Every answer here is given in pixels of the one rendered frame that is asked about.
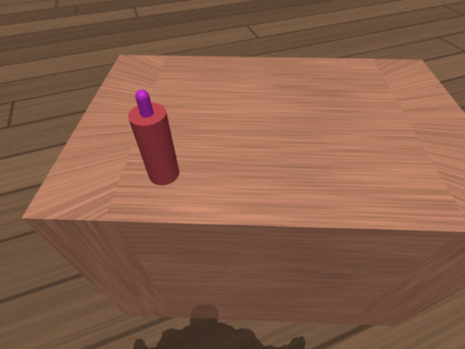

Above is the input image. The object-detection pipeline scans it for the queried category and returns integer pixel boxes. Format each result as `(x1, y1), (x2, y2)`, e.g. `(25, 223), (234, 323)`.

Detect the bottle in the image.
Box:
(128, 89), (179, 185)

